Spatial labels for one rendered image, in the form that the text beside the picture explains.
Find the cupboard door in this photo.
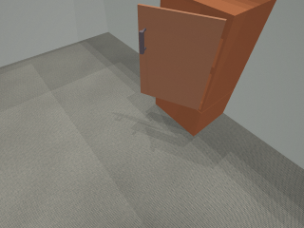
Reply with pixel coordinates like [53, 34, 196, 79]
[137, 3, 227, 110]

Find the handle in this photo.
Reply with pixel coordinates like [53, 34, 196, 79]
[139, 28, 146, 54]

